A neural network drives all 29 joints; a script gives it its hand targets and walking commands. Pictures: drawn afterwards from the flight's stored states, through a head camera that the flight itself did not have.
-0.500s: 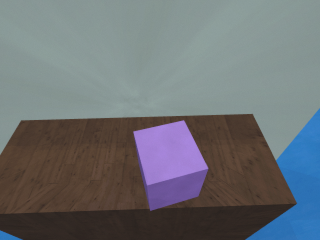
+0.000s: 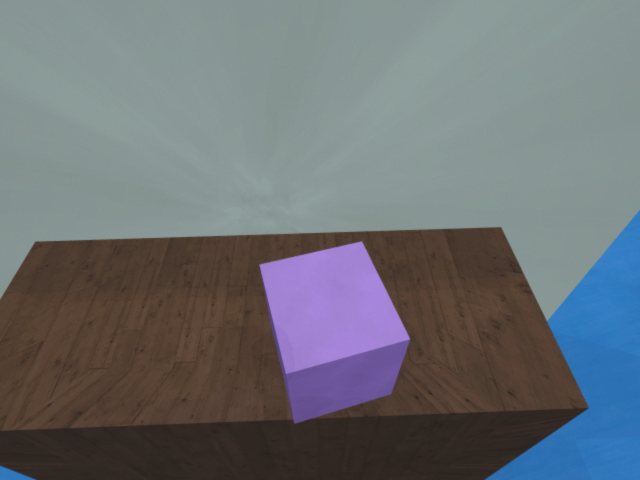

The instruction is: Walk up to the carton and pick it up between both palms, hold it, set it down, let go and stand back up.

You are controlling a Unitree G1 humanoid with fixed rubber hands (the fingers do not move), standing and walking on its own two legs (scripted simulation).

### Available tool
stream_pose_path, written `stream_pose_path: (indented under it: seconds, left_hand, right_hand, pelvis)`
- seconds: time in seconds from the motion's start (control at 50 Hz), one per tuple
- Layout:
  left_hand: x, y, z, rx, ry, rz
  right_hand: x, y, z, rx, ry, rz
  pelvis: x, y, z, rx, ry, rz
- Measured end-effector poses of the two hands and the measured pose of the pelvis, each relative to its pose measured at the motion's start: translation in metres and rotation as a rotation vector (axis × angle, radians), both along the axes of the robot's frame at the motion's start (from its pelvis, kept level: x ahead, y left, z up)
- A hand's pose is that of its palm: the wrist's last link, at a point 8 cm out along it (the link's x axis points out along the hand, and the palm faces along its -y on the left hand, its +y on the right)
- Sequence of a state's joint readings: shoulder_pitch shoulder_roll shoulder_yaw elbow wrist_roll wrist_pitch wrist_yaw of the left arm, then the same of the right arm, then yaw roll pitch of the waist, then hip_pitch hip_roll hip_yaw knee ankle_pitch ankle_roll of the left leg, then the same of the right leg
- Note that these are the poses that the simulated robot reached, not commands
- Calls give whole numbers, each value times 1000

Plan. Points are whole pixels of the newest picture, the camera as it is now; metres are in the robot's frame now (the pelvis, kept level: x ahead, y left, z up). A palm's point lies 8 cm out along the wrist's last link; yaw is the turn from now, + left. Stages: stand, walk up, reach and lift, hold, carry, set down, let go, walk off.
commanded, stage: stand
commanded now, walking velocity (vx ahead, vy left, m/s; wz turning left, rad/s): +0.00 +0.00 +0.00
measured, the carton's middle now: (328, 332) +0.36 -0.01 -0.08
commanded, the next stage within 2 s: none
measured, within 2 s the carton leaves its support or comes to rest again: neither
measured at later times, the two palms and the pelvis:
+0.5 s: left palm out of the picture +0.07 +0.27 -0.12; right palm out of the picture +0.06 -0.29 -0.13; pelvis +0.00 -0.01 +0.00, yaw +0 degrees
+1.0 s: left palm out of the picture +0.07 +0.27 -0.12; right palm out of the picture +0.06 -0.30 -0.13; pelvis +0.00 -0.02 +0.00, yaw +0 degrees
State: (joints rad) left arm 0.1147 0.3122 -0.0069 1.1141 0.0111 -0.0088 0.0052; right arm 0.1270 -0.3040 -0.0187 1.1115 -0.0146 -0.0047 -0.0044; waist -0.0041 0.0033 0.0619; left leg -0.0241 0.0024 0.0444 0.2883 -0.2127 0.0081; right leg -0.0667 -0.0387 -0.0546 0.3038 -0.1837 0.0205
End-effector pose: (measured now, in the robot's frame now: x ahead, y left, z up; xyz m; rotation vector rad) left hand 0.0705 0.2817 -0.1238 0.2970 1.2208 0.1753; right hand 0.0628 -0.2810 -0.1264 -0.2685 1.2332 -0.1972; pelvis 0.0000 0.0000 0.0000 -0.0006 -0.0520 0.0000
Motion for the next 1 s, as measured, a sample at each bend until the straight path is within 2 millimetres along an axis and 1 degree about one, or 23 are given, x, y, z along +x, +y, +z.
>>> stream_pose_path:
  seconds: [0.28, 1.0]
  left_hand:
    - [3, -5, 1, 1, -3, -2]
    - [0, -16, 2, 8, 1, -7]
  right_hand:
    - [0, -4, -1, 5, 1, -2]
    - [-6, -18, -2, 8, 12, -6]
  pelvis:
    - [1, -5, 0, 0, -2, -1]
    - [-2, -19, 1, 0, -2, -6]
